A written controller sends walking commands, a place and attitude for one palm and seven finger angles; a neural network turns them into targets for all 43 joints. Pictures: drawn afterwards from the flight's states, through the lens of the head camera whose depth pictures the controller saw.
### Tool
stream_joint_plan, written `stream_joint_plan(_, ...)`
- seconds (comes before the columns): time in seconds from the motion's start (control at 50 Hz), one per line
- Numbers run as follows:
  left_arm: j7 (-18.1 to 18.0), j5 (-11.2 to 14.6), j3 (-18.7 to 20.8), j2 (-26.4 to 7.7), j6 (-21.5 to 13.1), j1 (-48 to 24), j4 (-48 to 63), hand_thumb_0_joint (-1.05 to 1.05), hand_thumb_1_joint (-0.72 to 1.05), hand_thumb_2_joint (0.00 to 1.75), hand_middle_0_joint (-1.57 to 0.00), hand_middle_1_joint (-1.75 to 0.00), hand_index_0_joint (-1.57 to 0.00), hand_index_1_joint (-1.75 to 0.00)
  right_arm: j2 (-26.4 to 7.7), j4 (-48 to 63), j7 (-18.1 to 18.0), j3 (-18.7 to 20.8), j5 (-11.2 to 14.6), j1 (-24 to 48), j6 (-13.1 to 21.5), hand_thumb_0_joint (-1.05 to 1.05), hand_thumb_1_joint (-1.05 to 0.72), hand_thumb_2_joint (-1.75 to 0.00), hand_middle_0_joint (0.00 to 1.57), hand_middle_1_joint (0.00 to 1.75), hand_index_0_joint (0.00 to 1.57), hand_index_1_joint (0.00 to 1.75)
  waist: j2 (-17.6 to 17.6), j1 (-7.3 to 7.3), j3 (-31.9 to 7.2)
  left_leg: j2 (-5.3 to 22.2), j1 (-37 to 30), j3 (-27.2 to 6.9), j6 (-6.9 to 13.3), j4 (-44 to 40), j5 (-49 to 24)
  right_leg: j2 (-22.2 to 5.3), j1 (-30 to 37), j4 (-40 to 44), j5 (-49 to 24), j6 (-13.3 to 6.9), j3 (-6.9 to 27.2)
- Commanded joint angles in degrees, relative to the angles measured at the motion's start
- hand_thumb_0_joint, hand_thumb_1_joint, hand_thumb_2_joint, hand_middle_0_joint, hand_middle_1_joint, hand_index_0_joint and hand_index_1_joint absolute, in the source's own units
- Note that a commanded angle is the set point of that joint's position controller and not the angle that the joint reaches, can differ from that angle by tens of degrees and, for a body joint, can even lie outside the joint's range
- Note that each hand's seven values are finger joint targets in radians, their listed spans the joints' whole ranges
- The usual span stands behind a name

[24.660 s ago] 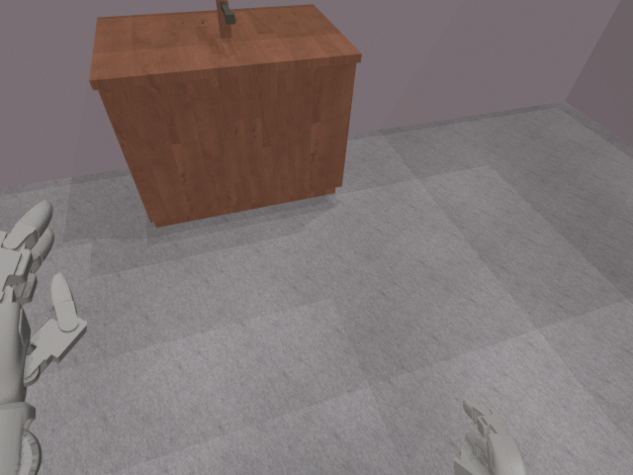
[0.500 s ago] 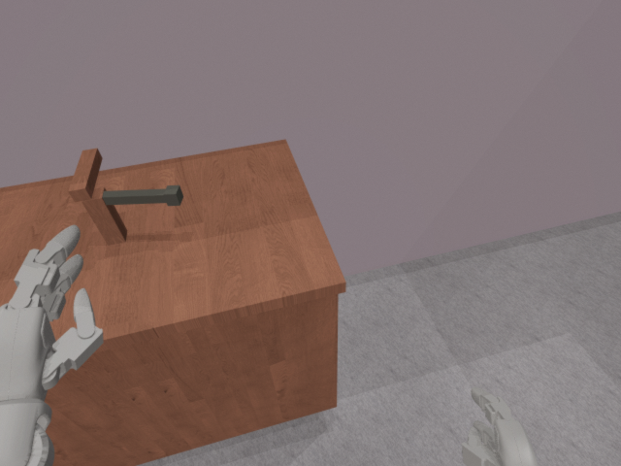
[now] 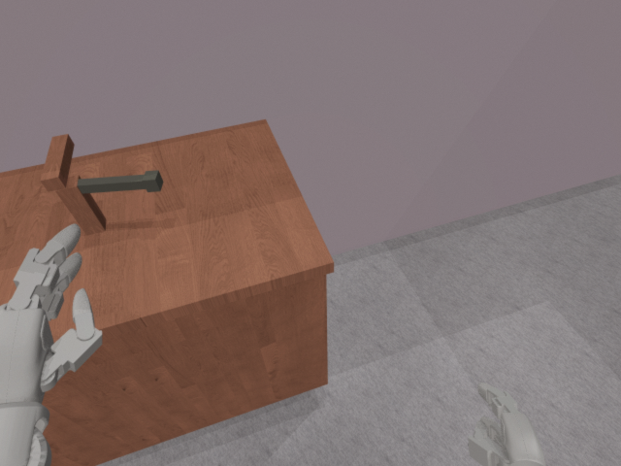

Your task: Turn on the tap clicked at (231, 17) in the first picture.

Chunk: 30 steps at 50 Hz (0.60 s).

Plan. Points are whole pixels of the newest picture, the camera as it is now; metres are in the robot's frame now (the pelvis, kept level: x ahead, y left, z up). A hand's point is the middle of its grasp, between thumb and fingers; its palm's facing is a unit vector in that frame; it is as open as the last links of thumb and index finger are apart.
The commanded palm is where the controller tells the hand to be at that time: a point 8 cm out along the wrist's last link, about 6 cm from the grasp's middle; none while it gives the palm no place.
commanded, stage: step back with the hand held close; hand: left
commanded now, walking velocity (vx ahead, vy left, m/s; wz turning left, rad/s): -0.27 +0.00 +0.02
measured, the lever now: (153, 181) +0.57 +0.34 +0.04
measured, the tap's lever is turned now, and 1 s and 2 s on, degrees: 76 76 76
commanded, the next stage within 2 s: stop stepping back and stand still in 0.98 s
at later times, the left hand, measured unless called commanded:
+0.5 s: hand out of the picture +0.13 +0.30 +0.16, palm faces +0.43 -0.79 -0.45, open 7.4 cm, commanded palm +0.06 +0.33 +0.18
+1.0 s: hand out of the picture +0.02 +0.34 +0.18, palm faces +0.49 -0.79 -0.36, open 7.4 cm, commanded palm -0.03 +0.36 +0.18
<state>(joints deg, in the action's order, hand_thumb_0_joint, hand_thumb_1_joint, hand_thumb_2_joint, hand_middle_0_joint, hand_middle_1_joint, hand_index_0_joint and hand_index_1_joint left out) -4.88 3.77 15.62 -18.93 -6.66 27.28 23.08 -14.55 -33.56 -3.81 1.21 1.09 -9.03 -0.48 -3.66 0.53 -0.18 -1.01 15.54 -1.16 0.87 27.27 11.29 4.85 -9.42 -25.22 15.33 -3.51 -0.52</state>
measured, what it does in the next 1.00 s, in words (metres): walks backwards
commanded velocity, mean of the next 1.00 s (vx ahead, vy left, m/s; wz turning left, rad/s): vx -0.34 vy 0.00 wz -0.04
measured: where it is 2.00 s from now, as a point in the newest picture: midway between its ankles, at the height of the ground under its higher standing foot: outside the picture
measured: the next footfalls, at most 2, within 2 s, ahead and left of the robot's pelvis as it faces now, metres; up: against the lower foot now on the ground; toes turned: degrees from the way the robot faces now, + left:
right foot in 1.10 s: -0.27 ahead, -0.01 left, +0.00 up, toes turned +3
left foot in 1.56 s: -0.35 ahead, +0.27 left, +0.00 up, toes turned +0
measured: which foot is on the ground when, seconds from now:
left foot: down 0.00-1.00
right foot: down 0.00-0.80, up 0.82-1.00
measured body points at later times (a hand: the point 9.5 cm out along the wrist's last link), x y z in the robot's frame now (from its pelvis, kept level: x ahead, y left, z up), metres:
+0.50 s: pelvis -0.08 +0.04 -0.01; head -0.06 +0.04 +0.44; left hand +0.10 +0.34 +0.18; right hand +0.12 -0.18 -0.09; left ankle +0.03 +0.11 -0.74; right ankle -0.04 -0.07 -0.74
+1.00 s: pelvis -0.17 +0.06 +0.00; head -0.16 +0.10 +0.44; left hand -0.01 +0.38 +0.20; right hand +0.04 -0.15 -0.07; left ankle +0.01 +0.13 -0.73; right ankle -0.31 -0.08 -0.67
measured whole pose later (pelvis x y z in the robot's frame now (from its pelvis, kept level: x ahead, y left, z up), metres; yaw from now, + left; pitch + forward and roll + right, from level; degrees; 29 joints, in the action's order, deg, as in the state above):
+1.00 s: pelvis -0.17 +0.06 +0.00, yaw +5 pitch +3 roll -6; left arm -7.7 2.5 22.1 -23.6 -10.0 24.9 32.1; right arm -10.4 -36.0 -2.5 0.7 -0.4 -10.1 4.7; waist -1.3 1.4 -2.2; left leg 1.4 29.1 2.7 3.6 19.0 0.7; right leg 7.5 -10.8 -48.2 27.8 -0.7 0.1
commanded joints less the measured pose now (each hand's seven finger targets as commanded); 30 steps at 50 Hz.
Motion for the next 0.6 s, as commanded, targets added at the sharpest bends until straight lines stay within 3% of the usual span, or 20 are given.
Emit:
stream_joint_plan(0.0,-2.4,0.3,11.9,-15.4,-5.0,-2.4,16.0,0.00,0.90,0.90,-0.20,-0.30,-0.20,-0.30,-4.8,10.4,-0.8,1.7,-0.1,6.6,2.3,0.00,-0.90,-0.90,0.20,0.30,0.20,0.30,3.8,0.65,-9.1,3.5,-6.0,-3.1,1.7,1.5,-14.9,-9.8,-3.7,4.4,-22.0,5.1,5.6)
stream_joint_plan(0.02,-2.7,0.3,13.5,-17.4,-5.4,-3.4,17.0,0.00,0.90,0.90,-0.20,-0.30,-0.20,-0.30,-5.0,10.2,-1.0,1.8,-0.2,6.7,2.2,0.00,-0.90,-0.90,0.20,0.30,0.20,0.30,2.5,0.55,-9.0,3.6,-5.7,-3.3,1.5,1.0,-13.3,-10.0,-4.2,4.6,-19.9,4.5,5.7)
stream_joint_plan(0.1,-3.0,0.5,11.4,-14.3,-6.3,-2.5,14.4,0.00,0.90,0.90,-0.20,-0.30,-0.20,-0.30,-5.1,10.0,-1.1,1.9,-0.1,6.1,3.0,0.00,-0.90,-0.90,0.20,0.30,0.20,0.30,0.5,-0.11,-6.8,3.8,-2.8,-4.7,1.3,-0.6,-4.7,-9.1,-6.1,5.9,-9.5,3.2,6.6)
stream_joint_plan(0.14,-3.1,0.3,10.2,-13.1,-6.7,-2.3,14.1,0.00,0.90,0.90,-0.20,-0.30,-0.20,-0.30,-5.5,10.0,-1.2,1.9,-0.1,5.8,3.6,0.00,-0.90,-0.90,0.20,0.30,0.20,0.30,-2.1,-0.33,-6.4,4.7,-1.2,-6.2,1.5,-3.4,0.2,-7.8,-6.0,5.2,-4.9,2.9,5.5)
stream_joint_plan(0.2,-3.3,-0.1,8.9,-12.0,-7.0,-2.6,12.3,0.00,0.90,0.90,-0.20,-0.30,-0.20,-0.30,-6.2,10.0,-1.1,1.6,-0.1,5.6,4.6,0.00,-0.90,-0.90,0.20,0.30,0.20,0.30,0.0,-0.21,-4.0,5.5,2.4,-8.2,2.1,-7.1,9.5,-6.2,-6.5,6.0,2.5,3.1,5.1)
stream_joint_plan(0.22,-3.3,-0.2,9.0,-12.2,-7.1,-2.9,12.2,0.00,0.90,0.90,-0.20,-0.30,-0.20,-0.30,-6.5,9.9,-1.3,1.6,-0.1,5.8,4.8,0.00,-0.90,-0.90,0.20,0.30,0.20,0.30,-1.4,-0.25,-3.8,6.0,3.4,-9.0,2.3,-8.8,12.3,-5.6,-6.1,5.5,4.2,3.2,4.7)
stream_joint_plan(0.3,-3.5,-2.3,9.4,-11.4,-7.6,-5.4,11.9,0.00,0.90,0.90,-0.20,-0.30,-0.20,-0.30,-7.3,9.9,-1.5,1.4,-0.4,5.8,5.8,0.00,-0.90,-0.90,0.20,0.30,0.20,0.30,-2.5,0.47,-3.7,9.2,16.7,-14.3,4.7,-16.4,27.0,-2.0,4.9,-2.8,2.1,4.1,3.9)
stream_joint_plan(0.32,-3.5,-2.8,10.2,-12.6,-7.9,-7.3,13.0,0.00,0.90,0.90,-0.20,-0.30,-0.20,-0.30,-7.7,10.0,-1.6,1.5,-0.5,6.2,6.0,0.00,-0.90,-0.90,0.20,0.30,0.20,0.30,-4.7,0.50,-3.8,10.1,20.0,-15.8,5.3,-18.6,29.8,-1.2,8.0,-6.1,0.4,4.3,3.6)
stream_joint_plan(0.36,-3.3,-3.5,10.7,-12.3,-8.1,-7.9,14.1,0.00,0.90,0.90,-0.20,-0.30,-0.20,-0.30,-6.9,10.0,-1.7,1.5,-0.8,5.9,6.4,0.00,-0.90,-0.90,0.20,0.30,0.20,0.30,-4.2,0.91,-5.6,10.7,21.4,-16.8,6.2,-18.5,28.9,-0.8,11.0,-9.1,-4.1,4.3,3.7)
stream_joint_plan(0.4,-3.0,-3.7,11.7,-12.8,-8.2,-7.3,15.7,0.00,0.90,0.90,-0.20,-0.30,-0.20,-0.30,-6.6,10.0,-1.5,1.6,-1.0,5.7,6.7,0.00,-0.90,-0.90,0.20,0.30,0.20,0.30,-2.5,1.04,-7.5,10.0,19.8,-15.7,6.1,-16.3,26.2,-1.0,11.4,-9.0,-6.8,4.1,4.3)
stream_joint_plan(0.42,-3.0,-3.7,13.3,-14.5,-8.3,-6.4,16.6,0.00,0.90,0.90,-0.20,-0.30,-0.20,-0.30,-7.0,10.2,-1.4,1.7,-1.2,6.1,6.8,0.00,-0.90,-0.90,0.20,0.30,0.20,0.30,-3.9,1.06,-8.2,10.0,20.3,-15.8,6.2,-16.7,27.3,-0.6,12.0,-9.7,-6.4,4.2,4.5)
stream_joint_plan(0.46,-2.7,-2.9,12.4,-12.7,-8.6,-3.0,17.3,0.00,0.90,0.90,-0.20,-0.30,-0.20,-0.30,-6.1,9.7,-0.9,1.6,-1.0,5.0,7.0,0.00,-0.90,-0.90,0.20,0.30,0.20,0.30,-2.3,0.78,-9.5,8.7,14.6,-13.2,5.2,-12.8,19.3,-2.0,8.0,-6.8,-8.9,3.4,5.6)
stream_joint_plan(0.48,-2.6,-2.7,11.9,-12.1,-8.5,-2.8,18.5,0.00,0.90,0.90,-0.20,-0.30,-0.20,-0.30,-6.2,9.6,-0.7,1.7,-1.0,5.0,7.1,0.00,-0.90,-0.90,0.20,0.30,0.20,0.30,-1.7,0.60,-11.0,8.3,13.1,-11.8,4.7,-11.3,18.6,-2.4,7.2,-6.6,-8.0,3.3,6.3)
stream_joint_plan(0.54,-2.7,-2.3,11.0,-11.3,-8.0,-2.7,18.2,0.00,0.90,0.90,-0.20,-0.30,-0.20,-0.30,-5.9,9.1,-0.5,2.2,-0.9,4.7,7.0,0.00,-0.90,-0.90,0.20,0.30,0.20,0.30,2.3,-0.06,-8.3,6.4,11.6,-8.7,3.2,-5.7,18.7,-5.1,-0.2,-1.3,-2.5,1.9,10.8)
stream_joint_plan(0.58,-3.2,-2.0,9.9,-11.4,-7.6,-5.0,17.6,0.00,0.90,0.90,-0.20,-0.30,-0.20,-0.30,-5.2,8.1,-0.3,2.2,-0.9,4.8,6.7,0.00,-0.90,-0.90,0.20,0.30,0.20,0.30,5.8,-0.58,-6.1,4.2,6.2,-6.1,1.4,1.8,15.4,-9.4,-10.5,4.9,3.8,-0.4,16.0)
